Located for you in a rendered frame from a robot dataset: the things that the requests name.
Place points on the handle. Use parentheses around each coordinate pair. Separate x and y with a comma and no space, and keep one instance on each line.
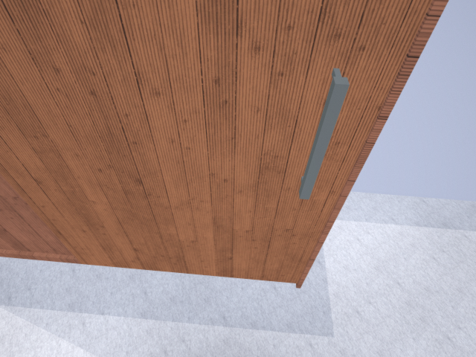
(332,108)

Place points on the wardrobe door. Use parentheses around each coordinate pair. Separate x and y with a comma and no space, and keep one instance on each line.
(172,135)
(21,229)

